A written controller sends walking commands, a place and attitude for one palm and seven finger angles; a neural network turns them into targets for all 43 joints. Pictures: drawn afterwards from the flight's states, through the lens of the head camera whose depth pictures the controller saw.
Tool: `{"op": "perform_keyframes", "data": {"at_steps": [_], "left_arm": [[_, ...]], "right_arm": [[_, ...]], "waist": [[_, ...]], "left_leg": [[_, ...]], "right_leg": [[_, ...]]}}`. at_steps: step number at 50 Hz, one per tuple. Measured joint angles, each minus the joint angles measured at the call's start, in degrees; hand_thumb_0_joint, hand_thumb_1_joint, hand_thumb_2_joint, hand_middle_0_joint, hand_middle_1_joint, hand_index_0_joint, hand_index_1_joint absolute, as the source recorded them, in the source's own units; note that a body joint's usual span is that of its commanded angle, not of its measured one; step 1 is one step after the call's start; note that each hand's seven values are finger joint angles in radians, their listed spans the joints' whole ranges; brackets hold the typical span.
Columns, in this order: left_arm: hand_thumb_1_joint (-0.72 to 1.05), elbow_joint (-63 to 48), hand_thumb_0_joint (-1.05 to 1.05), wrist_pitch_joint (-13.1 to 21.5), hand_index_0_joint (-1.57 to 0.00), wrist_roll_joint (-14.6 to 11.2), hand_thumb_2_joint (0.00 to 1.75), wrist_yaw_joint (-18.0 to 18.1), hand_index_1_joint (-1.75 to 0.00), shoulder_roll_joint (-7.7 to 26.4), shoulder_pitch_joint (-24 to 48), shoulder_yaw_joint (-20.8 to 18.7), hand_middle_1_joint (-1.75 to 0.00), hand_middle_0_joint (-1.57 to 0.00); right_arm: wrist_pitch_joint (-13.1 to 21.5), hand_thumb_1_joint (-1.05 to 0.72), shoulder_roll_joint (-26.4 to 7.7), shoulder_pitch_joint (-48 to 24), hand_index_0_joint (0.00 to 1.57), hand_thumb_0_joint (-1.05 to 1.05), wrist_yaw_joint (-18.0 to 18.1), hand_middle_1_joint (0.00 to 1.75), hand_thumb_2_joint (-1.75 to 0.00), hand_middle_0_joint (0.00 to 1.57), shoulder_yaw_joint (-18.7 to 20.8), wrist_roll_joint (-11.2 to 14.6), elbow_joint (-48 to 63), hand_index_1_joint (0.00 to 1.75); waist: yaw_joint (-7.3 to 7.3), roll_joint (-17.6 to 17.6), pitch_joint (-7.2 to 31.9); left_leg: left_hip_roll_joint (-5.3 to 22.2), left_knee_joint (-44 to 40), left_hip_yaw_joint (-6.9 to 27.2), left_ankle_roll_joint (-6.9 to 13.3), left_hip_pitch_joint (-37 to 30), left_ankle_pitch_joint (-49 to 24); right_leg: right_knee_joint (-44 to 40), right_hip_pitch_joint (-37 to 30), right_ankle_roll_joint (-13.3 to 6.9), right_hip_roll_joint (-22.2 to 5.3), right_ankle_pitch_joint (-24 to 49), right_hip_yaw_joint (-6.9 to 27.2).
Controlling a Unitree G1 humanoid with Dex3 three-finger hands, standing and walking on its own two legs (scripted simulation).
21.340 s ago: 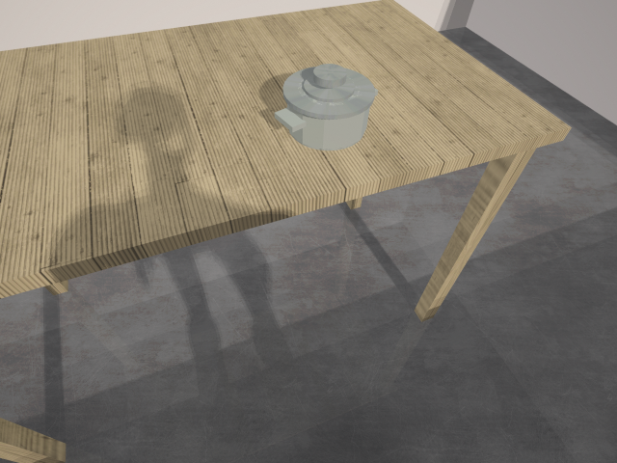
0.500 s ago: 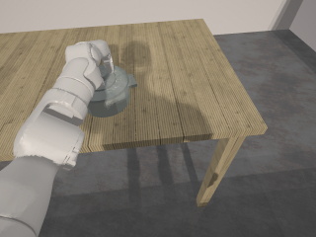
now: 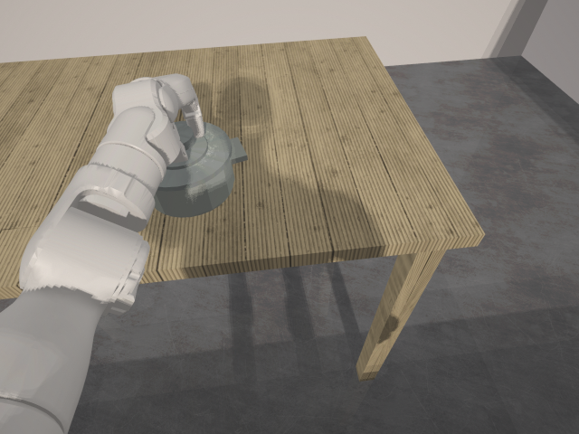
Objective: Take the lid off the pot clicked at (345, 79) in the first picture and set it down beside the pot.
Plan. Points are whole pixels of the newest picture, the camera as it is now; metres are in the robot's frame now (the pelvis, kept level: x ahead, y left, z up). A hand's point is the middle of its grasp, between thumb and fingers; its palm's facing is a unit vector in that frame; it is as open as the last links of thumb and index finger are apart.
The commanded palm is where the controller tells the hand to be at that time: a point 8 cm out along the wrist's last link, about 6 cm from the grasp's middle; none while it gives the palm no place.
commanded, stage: close the fingers and squeeze the knob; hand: left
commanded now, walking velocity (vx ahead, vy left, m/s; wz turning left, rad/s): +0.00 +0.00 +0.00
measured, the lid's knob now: (175, 138) +0.50 +0.15 +0.16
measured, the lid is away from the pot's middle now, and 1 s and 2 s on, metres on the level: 0.00 0.00 0.00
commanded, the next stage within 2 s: lift the lid straight up in 0.26 s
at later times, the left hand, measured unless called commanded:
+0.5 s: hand (172, 138) +0.47 +0.14 +0.18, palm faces -0.37 -0.12 -0.92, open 8.1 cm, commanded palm +0.47 +0.15 +0.24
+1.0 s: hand (167, 120) +0.48 +0.14 +0.21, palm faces -0.35 -0.13 -0.93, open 8.0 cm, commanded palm +0.47 +0.14 +0.28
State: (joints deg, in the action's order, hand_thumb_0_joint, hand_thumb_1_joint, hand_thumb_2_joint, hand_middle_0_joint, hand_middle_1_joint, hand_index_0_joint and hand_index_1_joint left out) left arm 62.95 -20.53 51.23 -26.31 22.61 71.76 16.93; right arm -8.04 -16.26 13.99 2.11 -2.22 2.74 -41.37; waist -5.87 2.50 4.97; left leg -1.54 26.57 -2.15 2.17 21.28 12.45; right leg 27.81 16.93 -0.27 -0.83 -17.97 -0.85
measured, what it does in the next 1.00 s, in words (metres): stands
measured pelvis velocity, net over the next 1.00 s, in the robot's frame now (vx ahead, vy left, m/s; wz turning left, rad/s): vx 0.00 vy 0.00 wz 0.01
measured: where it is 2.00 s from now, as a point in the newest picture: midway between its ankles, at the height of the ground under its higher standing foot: outside the picture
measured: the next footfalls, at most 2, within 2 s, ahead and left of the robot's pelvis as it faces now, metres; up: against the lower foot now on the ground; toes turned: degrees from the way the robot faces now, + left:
none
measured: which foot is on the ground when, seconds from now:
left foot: down 0.00-1.00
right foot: down 0.00-1.00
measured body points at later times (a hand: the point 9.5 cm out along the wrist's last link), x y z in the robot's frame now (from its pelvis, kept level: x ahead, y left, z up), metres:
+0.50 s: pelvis +0.00 +0.00 +0.00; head +0.02 -0.02 +0.45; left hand +0.49 +0.14 +0.23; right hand +0.06 -0.26 -0.14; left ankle +0.00 +0.10 -0.74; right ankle -0.05 -0.12 -0.74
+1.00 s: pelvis +0.00 +0.00 +0.00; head +0.02 -0.03 +0.45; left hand +0.49 +0.14 +0.26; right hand +0.09 -0.26 -0.13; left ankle +0.00 +0.10 -0.74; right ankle -0.05 -0.12 -0.74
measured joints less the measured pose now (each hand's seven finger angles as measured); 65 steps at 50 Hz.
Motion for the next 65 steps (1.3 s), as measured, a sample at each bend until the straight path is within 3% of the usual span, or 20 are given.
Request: {"op": "perform_keyframes", "data": {"at_steps": [22,41,59,65], "left_arm": [[0.14,-0.3,-0.01,0.4,-0.61,0.2,0.87,0.5,-0.99,0.0,-0.7,-0.5,-0.99,-0.5],[0.15,-1.2,0.02,2.0,-0.64,-0.6,0.84,-1.0,-0.97,0.1,0.0,-0.8,-0.98,-0.51],[0.14,1.2,0.02,-0.4,-0.65,0.0,0.85,-2.7,-0.98,0.3,5.5,0.4,-0.98,-0.52],[0.14,2.0,0.03,-0.2,-0.65,0.6,0.85,-2.9,-0.98,1.5,6.6,-2.5,-0.98,-0.52]], "right_arm": [[0.4,-0.91,0.1,1.0,0.2,0.01,0.1,0.3,-0.9,0.2,0.2,0.0,0.0,0.3],[5.1,-0.91,0.6,0.9,0.2,0.01,0.5,0.3,-0.9,0.2,0.3,-0.3,-1.0,0.3],[5.9,-0.91,0.1,-0.1,0.2,0.01,0.6,0.3,-0.9,0.2,0.1,-0.2,-1.6,0.3],[6.2,-0.91,0.0,-0.3,0.2,0.01,0.9,0.3,-0.9,0.2,-0.2,-0.5,-1.5,0.3]], "waist": [[-0.19,0.3,0.2],[0.48,0.8,-0.1],[0.59,0.5,-0.2],[0.0,0.4,0.0]], "left_leg": [[-0.2,-0.3,-0.4,0.3,0.0,-0.3],[-0.5,-1.3,0.2,0.1,-0.8,-0.7],[-0.3,-1.8,0.8,-0.3,-1.1,-1.1],[-0.1,-2.1,0.4,-0.4,-1.3,-1.2]], "right_leg": [[-0.2,0.2,0.3,-0.2,0.3,0.4],[-0.8,-0.7,0.2,-0.4,0.3,-0.1],[-0.8,-0.9,-0.3,-0.1,0.3,-0.6],[-0.8,-0.8,-0.4,0.0,0.4,-0.2]]}}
